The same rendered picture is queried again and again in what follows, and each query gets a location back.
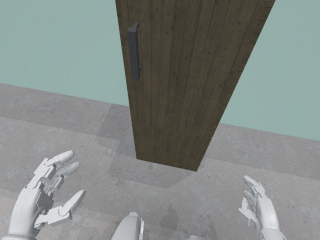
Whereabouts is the left robot thigh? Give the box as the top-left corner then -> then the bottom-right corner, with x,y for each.
111,215 -> 145,240

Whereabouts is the handle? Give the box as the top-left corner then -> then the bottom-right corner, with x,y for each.
127,22 -> 142,81

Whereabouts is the cupboard door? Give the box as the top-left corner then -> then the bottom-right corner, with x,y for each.
120,0 -> 268,137

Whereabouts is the robot right forearm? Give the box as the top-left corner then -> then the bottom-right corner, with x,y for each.
258,228 -> 286,240

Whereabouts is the right robot hand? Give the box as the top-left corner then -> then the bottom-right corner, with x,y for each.
238,175 -> 280,233

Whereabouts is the left robot hand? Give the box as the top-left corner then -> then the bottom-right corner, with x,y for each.
8,150 -> 86,238

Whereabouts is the robot left shin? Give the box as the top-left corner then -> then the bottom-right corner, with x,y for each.
129,212 -> 138,217

